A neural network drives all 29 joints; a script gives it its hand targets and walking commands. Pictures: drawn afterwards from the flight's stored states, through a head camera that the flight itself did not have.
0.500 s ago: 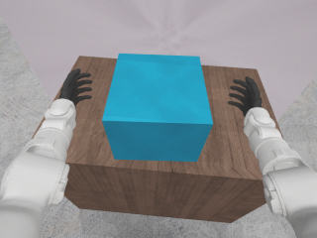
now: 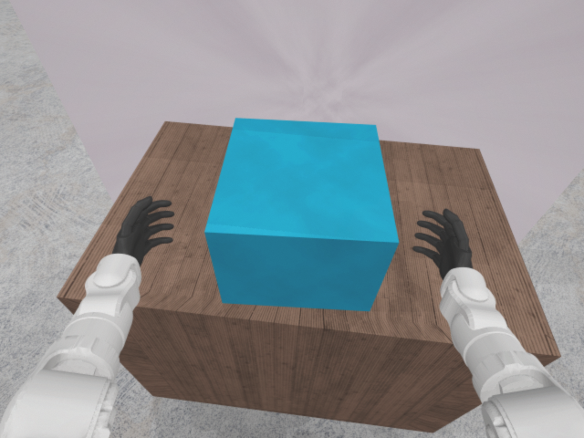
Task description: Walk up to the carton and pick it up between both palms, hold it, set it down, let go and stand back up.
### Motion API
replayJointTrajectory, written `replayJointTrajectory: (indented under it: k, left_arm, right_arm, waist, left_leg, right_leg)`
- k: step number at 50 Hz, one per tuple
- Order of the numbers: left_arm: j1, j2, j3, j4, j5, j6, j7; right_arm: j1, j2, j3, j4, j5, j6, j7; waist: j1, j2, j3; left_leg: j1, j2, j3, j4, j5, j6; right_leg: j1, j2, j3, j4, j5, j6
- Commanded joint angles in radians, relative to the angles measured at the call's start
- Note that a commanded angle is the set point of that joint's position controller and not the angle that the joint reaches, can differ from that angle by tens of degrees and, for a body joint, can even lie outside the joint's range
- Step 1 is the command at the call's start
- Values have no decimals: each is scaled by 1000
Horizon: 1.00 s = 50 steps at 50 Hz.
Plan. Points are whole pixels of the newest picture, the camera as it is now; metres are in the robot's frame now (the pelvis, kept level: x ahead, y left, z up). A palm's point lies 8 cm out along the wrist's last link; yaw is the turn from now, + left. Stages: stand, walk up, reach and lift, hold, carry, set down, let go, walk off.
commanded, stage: set down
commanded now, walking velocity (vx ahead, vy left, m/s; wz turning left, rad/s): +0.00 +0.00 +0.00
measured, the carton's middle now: (300, 212) +0.52 -0.04 -0.01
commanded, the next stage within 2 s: let go in 1.86 s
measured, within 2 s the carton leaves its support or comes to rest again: neither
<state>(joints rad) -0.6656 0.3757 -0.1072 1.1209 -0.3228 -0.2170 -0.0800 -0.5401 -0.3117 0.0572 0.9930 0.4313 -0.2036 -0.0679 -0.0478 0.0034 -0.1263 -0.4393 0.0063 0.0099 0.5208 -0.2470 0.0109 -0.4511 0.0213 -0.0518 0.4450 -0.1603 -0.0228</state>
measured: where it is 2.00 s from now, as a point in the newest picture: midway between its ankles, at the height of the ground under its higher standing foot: outside the picture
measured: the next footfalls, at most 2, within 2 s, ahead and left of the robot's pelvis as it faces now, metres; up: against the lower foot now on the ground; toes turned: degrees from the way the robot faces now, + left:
none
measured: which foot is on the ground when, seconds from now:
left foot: down 0.00-1.00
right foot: down 0.00-1.00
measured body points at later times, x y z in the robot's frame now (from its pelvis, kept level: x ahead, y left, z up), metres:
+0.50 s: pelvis +0.01 +0.00 +0.00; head +0.02 +0.01 +0.45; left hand +0.32 +0.24 +0.01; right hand +0.29 -0.24 +0.00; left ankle +0.00 +0.11 -0.74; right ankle +0.03 -0.11 -0.74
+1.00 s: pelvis +0.02 -0.01 +0.00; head +0.01 +0.00 +0.45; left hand +0.27 +0.23 -0.02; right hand +0.25 -0.24 -0.03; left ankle +0.00 +0.11 -0.74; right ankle +0.03 -0.11 -0.74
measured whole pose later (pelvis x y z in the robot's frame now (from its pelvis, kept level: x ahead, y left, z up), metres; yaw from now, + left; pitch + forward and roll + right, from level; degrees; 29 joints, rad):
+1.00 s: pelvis +0.02 -0.01 +0.00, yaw +0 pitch -2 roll +0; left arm -0.05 0.33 -0.08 0.75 -0.26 -0.28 -0.08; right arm 0.01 -0.19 0.00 0.72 0.22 -0.29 -0.07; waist -0.01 0.00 0.02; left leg -0.15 0.01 0.01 0.47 -0.28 0.00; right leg -0.18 0.03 -0.03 0.44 -0.22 -0.03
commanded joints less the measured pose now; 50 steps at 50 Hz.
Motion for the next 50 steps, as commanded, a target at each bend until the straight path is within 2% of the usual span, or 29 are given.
replayJointTrajectory:
  k: [1, 8, 22, 33, 38, 45, 50]
  left_arm:
    - [-233, 141, 66, -180, 28, -29, -7]
    - [-102, 122, 77, -232, 42, -53, -6]
    - [192, 134, 71, -389, 15, -147, -11]
    - [370, 135, 58, -448, 3, -202, -16]
    - [358, 126, 34, -463, -4, -164, 3]
    - [466, 104, 69, -467, 47, -103, 7]
    - [521, 82, 93, -485, 84, -54, 1]
  right_arm:
    - [-210, -148, -38, -147, -10, -43, -8]
    - [-89, -98, -46, -223, -34, -62, -6]
    - [163, -35, -83, -346, -102, -135, -18]
    - [314, 7, -90, -386, -136, -187, -13]
    - [308, -1, -101, -396, -174, -151, -1]
    - [403, 27, -82, -378, -201, -119, -2]
    - [449, 45, -76, -389, -234, -106, -7]
  waist:
    - [-7, 19, -343]
    - [18, 15, -224]
    - [10, 30, -145]
    - [19, 37, -61]
    - [19, 50, -32]
    - [38, 29, -12]
    - [50, 14, 30]
  left_leg:
    - [281, -11, -24, -26, 312, -52]
    - [258, -15, -23, -65, 244, -39]
    - [243, -12, -29, -60, 243, -52]
    - [197, -6, -41, -57, 186, -53]
    - [208, 13, -46, -97, 96, -46]
    - [250, 8, -27, -112, 184, -41]
    - [269, 4, -8, -135, 185, -33]
  right_leg:
    - [198, 7, 19, -51, 166, 22]
    - [252, -5, 34, -63, 107, 17]
    - [319, -5, 55, -41, 113, 2]
    - [324, -13, 68, -19, 54, -8]
    - [312, -16, 67, -29, -23, -20]
    - [385, -20, 79, -52, 64, -22]
    - [403, -24, 85, -78, 79, -20]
